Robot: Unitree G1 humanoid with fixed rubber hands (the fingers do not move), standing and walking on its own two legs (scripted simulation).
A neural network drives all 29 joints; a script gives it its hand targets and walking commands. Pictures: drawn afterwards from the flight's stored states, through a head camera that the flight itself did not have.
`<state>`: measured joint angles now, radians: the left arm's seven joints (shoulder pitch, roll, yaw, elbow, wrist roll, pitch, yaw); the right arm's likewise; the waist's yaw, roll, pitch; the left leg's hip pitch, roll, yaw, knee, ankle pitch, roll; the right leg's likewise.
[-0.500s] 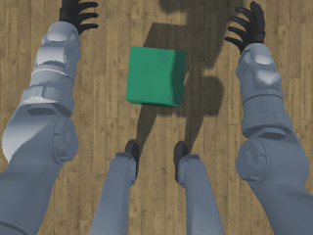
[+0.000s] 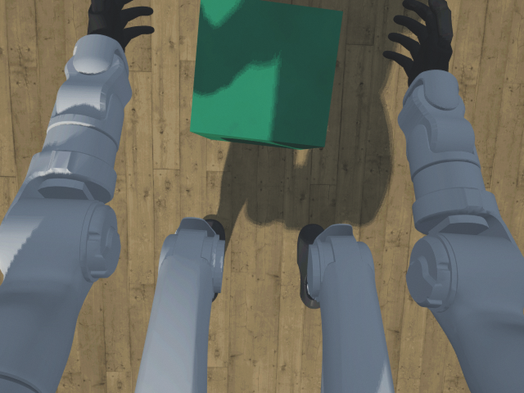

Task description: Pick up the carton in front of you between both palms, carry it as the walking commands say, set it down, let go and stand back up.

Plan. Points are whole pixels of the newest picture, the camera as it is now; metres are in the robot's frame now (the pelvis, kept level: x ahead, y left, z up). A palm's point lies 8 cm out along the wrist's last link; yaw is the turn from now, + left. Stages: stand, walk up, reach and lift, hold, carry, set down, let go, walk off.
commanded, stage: reach and lift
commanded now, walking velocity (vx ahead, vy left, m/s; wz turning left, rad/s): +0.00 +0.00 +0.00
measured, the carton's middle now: (262, 89) +0.52 +0.03 -0.36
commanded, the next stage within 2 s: none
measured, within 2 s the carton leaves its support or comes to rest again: leaves its support in 1.20 s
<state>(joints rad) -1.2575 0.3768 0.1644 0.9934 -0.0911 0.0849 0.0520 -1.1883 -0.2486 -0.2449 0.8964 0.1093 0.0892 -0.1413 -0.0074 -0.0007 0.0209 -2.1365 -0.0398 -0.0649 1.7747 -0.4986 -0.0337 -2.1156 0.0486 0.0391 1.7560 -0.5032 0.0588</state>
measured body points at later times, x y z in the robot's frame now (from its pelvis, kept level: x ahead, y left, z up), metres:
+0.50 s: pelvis -0.01 +0.00 -0.11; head +0.36 +0.02 +0.13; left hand +0.55 +0.20 -0.30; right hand +0.53 -0.17 -0.30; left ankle +0.10 +0.12 -0.45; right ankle +0.10 -0.13 -0.45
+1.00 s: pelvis -0.02 +0.00 -0.11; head +0.35 +0.02 +0.13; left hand +0.55 +0.18 -0.29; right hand +0.53 -0.13 -0.29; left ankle +0.10 +0.12 -0.45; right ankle +0.10 -0.13 -0.45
